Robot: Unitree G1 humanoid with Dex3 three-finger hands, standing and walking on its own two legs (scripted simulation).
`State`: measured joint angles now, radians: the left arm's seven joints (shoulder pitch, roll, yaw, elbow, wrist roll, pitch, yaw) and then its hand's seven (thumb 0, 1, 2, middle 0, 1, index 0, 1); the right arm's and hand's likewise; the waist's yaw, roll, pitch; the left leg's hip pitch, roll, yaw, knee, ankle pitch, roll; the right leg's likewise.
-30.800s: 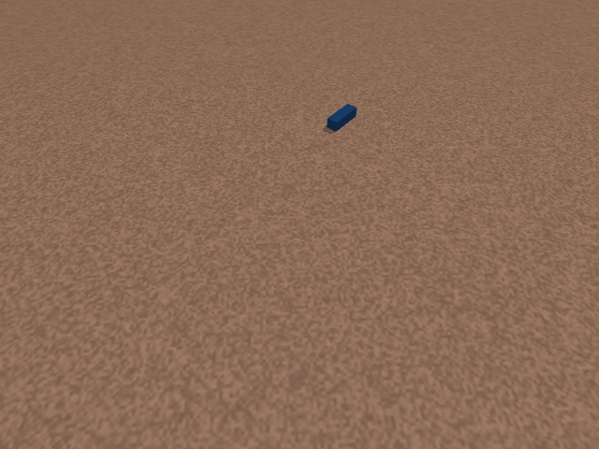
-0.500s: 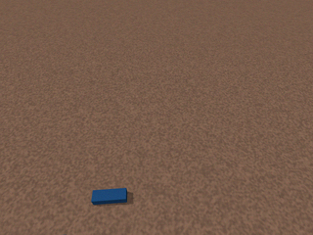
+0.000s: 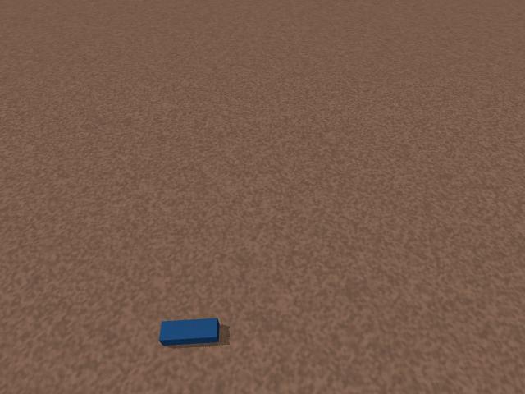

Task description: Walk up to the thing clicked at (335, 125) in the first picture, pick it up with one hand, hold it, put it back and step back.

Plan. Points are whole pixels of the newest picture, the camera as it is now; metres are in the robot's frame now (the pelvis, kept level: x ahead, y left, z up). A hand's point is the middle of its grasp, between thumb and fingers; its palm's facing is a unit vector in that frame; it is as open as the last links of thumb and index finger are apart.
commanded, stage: walk up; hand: left
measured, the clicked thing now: (190, 331) +0.46 +0.29 -0.75
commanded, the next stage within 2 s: stand in 0.52 s
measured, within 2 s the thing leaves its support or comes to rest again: neither
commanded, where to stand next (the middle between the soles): +0.06 +0.00 m, yaw +1 degrees
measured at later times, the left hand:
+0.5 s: hand out of the picture +0.10 +0.24 -0.16, palm faces -0.02 -0.95 -0.32, open 7.4 cm
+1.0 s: hand out of the picture +0.08 +0.25 -0.15, palm faces -0.02 -0.94 -0.34, open 7.4 cm
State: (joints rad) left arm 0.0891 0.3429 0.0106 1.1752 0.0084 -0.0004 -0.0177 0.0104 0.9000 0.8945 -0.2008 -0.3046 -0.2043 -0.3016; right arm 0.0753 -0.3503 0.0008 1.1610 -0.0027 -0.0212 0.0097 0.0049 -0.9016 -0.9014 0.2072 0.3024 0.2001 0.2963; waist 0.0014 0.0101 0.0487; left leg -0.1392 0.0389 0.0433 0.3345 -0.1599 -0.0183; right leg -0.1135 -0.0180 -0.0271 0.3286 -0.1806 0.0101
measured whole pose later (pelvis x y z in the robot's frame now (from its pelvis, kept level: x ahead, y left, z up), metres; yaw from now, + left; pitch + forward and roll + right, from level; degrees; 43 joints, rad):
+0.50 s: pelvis +0.01 +0.00 +0.00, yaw +0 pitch -2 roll +0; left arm 0.08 0.34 0.02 1.15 0.01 0.00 -0.01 0.01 0.90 0.89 -0.20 -0.30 -0.20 -0.30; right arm 0.09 -0.35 -0.01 1.15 -0.01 -0.01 0.00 0.01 -0.90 -0.90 0.21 0.30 0.20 0.30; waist -0.01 0.00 0.04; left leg -0.11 0.04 0.05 0.32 -0.17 -0.02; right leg -0.09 -0.01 -0.02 0.31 -0.19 0.01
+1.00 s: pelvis +0.01 -0.01 +0.00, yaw +0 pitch -2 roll +0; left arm 0.09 0.35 0.00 1.15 0.01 0.00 -0.01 0.01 0.90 0.89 -0.20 -0.30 -0.20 -0.30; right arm 0.09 -0.34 0.00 1.15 -0.01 -0.01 0.01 0.01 -0.90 -0.90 0.21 0.30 0.20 0.30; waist -0.01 0.01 0.04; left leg -0.11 0.04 0.04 0.29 -0.15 -0.03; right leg -0.10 -0.01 -0.03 0.31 -0.18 0.00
